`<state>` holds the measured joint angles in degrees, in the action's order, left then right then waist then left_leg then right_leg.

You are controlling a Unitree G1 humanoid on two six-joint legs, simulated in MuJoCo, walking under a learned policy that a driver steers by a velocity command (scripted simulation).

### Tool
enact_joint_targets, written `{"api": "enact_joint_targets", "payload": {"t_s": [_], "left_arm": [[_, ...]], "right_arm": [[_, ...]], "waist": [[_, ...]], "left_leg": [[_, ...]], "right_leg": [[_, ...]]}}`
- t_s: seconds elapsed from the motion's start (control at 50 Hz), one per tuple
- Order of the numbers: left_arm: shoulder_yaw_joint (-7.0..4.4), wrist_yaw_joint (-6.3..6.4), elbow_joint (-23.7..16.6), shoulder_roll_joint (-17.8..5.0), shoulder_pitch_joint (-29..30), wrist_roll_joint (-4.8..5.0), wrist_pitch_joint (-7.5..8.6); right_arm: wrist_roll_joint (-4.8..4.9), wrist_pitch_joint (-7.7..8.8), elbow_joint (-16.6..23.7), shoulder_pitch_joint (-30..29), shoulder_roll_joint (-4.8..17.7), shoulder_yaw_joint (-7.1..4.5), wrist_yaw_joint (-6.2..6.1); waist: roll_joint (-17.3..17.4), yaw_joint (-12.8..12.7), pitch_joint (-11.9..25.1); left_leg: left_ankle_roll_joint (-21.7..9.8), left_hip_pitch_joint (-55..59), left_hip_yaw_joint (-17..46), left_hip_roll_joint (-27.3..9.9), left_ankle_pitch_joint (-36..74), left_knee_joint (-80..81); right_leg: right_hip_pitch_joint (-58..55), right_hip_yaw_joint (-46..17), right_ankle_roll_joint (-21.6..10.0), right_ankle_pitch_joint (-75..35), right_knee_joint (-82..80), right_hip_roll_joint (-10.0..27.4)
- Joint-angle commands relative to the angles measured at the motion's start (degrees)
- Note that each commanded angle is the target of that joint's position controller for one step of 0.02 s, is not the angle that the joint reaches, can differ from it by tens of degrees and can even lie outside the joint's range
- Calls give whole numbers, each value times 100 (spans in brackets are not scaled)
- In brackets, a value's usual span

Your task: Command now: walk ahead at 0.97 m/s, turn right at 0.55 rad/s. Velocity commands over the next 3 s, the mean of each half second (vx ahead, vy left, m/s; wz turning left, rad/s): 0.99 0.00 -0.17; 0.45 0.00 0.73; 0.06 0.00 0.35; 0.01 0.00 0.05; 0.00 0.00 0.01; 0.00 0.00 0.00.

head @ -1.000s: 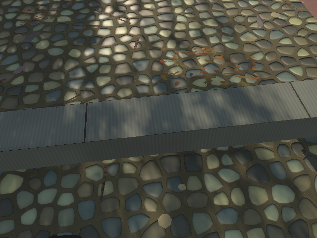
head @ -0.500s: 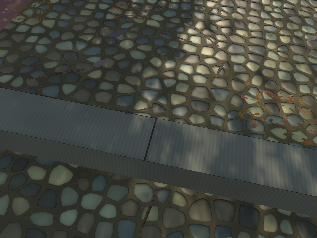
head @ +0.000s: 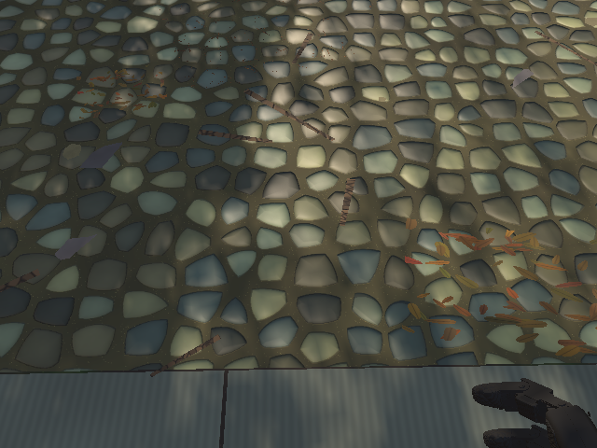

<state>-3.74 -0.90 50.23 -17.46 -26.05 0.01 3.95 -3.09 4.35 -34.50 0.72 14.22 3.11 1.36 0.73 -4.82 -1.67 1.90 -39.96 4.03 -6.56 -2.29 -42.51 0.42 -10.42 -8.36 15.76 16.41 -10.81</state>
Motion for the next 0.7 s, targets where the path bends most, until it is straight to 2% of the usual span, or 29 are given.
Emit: {"api": "enact_joint_targets", "payload": {"t_s": [0.02,0.04,0.06,0.08,0.1,0.12,0.14,0.16,0.2,0.26,0.28,0.32,0.34,0.36,0.38,0.4,0.42,0.44,0.46,0.48,0.5,0.52,0.54,0.56,0.6,0.64,0.66,0.68,0.7], "left_arm": [[-165,73,-388,-755,183,-18,139],[-75,109,-173,-564,-297,-34,95],[-85,127,-46,-718,-326,-124,67],[-159,120,-171,-1017,288,-115,65],[-185,82,-414,-992,1117,-44,162],[68,107,-656,16,1381,-52,308],[192,209,-757,150,955,103,300],[189,281,-831,-17,1218,8,199],[305,252,-1523,333,2530,-147,81],[681,176,-2664,1202,3684,-206,-67],[745,218,-2897,1247,3829,-175,-126],[859,175,-3259,1040,4181,8,-113],[912,21,-3063,986,3221,22,-162],[792,-96,-2558,740,2433,52,-144],[591,-82,-2250,347,1370,-2,-145],[373,-33,-1987,-35,372,-122,-231],[141,26,-1772,-355,-86,-292,-317],[-79,74,-1668,-1112,100,-367,-235],[-222,92,-1383,-1354,-26,-238,-223],[-207,-10,-1322,-983,634,-222,-123],[-162,-56,-923,-667,797,-103,30],[-81,-66,-570,-222,939,-168,145],[54,-84,-280,395,965,-206,169],[90,-57,-291,483,950,-241,204],[219,7,-7,890,820,-166,345],[140,63,-60,480,1161,-95,475],[236,30,-537,809,2203,-290,630],[117,85,-826,265,2818,-354,655],[-107,211,-860,-427,2455,-382,680]], "right_arm": [[26,75,272,-36,582,-163,-73],[-110,158,264,-5,710,-231,-84],[-90,248,295,288,636,-258,-114],[29,303,6,1339,719,-346,-197],[55,290,-516,2834,1035,-516,-315],[-79,241,-872,3184,1314,-583,-325],[-199,170,-939,3137,1300,-659,-195],[-196,118,-941,3049,1066,-709,-151],[-270,177,-1425,3251,461,-567,-105],[-23,377,-1967,2885,83,-420,-57],[43,437,-2095,2757,93,-388,-21],[318,389,-2344,2527,43,-287,-59],[423,253,-2193,2071,164,-284,-168],[696,315,-1908,2186,330,-273,-195],[791,443,-1765,2474,1231,-480,-128],[816,550,-1668,2320,2178,-814,-51],[622,517,-1583,2206,2484,-1069,-21],[460,536,-1459,2332,1563,-980,93],[405,564,-1013,2390,891,-941,241],[323,497,-807,2448,245,-841,186],[223,414,-525,1993,-122,-719,102],[108,312,-312,1729,-637,-514,35],[102,148,-373,1540,-540,-519,-49],[237,9,-395,1862,-392,-519,-70],[313,-219,-499,1796,-270,-585,-108],[259,-280,-129,1345,76,-643,-130],[-187,62,13,1181,19,-549,371],[8,194,-124,1323,41,-595,591],[145,281,-241,1379,127,-609,711]], "waist": [[-203,189,207],[155,98,660],[-128,343,1000],[-291,1039,1465],[-114,1796,1936],[1046,1510,1414],[805,1153,1580],[384,1327,1633],[350,1257,409],[612,478,-886],[873,290,-1045],[398,-85,-1386],[169,-620,-802],[-205,-725,281],[127,-1035,1385],[719,-1559,2280],[845,-1735,2826],[-618,-1184,2519],[-2087,-835,3022],[-1050,-202,2599],[-387,39,1486],[-150,415,468],[35,501,18],[-203,655,-297],[-15,788,-422],[-458,965,-720],[-751,1065,1099],[-445,1206,839],[-448,1045,626]], "left_leg": [[-237,1393,-678,488,344,257],[-503,1659,-1135,811,-382,315],[-578,2115,-1125,988,-560,821],[-613,3225,-705,797,79,2087],[-767,5334,-383,220,637,2450],[-891,6957,541,-1076,3608,1466],[-1492,7606,1641,-1873,5105,1067],[-1749,7315,1788,-1844,2778,1446],[-1549,6125,1621,-1624,122,2391],[-937,3548,447,-1432,-873,3682],[-966,3199,205,-1391,-760,4024],[-744,1863,-988,-821,-86,5053],[-930,394,-1652,-313,877,5454],[-1246,-113,-1497,-277,4575,4958],[-1322,688,-1258,-403,7265,3778],[-1293,1833,-914,-605,8410,2297],[-1079,2794,-482,-648,8713,268],[-805,2057,-95,184,3300,-2440],[-679,730,454,1275,-414,-5353],[-754,-170,1025,1021,-319,-6736],[-806,-597,556,729,-296,-6903],[-889,-1116,490,435,-503,-6743],[-939,-1224,384,363,-603,-6753],[-796,-1241,322,486,-1103,-6317],[-812,-1300,383,510,-1709,-5414],[-677,-687,-133,540,-1452,-3087],[-602,236,-176,271,-888,-2563],[-462,1167,-359,445,-363,-1436],[-302,2200,-897,865,253,-668]], "right_leg": [[662,-680,-330,-4675,33,1228],[-69,-499,-83,-6985,882,1048],[-412,-652,-10,-8367,1990,1141],[-230,-797,5,-8003,3166,1132],[1200,-634,73,-5982,4599,923],[3805,-125,162,606,6095,349],[5349,265,310,1110,7271,388],[5971,394,256,926,8097,599],[7410,500,63,1598,9950,640],[8184,316,-151,2536,10431,777],[8422,479,-184,2675,10821,832],[7183,1128,-210,2383,8520,1172],[4275,1795,-134,1106,6950,1326],[1484,2299,-23,-213,6759,829],[103,2254,28,-32,6521,507],[-426,1798,71,368,5656,450],[-327,1156,23,1374,4652,347],[-249,-1548,-331,2379,2757,1551],[-615,-4398,-551,1694,720,2750],[-289,-4639,-510,2095,510,3065],[585,-3809,-458,2300,612,2929],[1350,-2733,-271,1852,761,2812],[1892,-1741,-139,545,978,2640],[1908,-1034,-156,-890,1027,2532],[1699,71,237,-2291,651,2269],[1892,1188,561,-3708,-203,2047],[1192,1464,418,-2982,-24,1849],[1767,2145,614,-2692,-251,1451],[2393,2626,819,-3510,-207,1089]]}}
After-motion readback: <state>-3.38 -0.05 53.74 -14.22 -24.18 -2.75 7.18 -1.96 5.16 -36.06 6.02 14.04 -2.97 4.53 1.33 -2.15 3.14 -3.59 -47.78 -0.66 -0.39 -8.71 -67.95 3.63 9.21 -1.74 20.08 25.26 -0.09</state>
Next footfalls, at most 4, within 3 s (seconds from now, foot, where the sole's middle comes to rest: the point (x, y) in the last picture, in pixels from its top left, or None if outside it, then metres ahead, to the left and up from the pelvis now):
0.10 left None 0.19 0.17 -0.78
0.42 right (397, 388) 0.55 -0.12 -0.61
0.80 left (321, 243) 0.90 0.06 -0.62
1.16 right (389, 199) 1.06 -0.11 -0.62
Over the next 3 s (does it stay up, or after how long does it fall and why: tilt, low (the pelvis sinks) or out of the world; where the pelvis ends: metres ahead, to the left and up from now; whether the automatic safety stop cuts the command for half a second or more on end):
stays up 0.91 -0.03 0.16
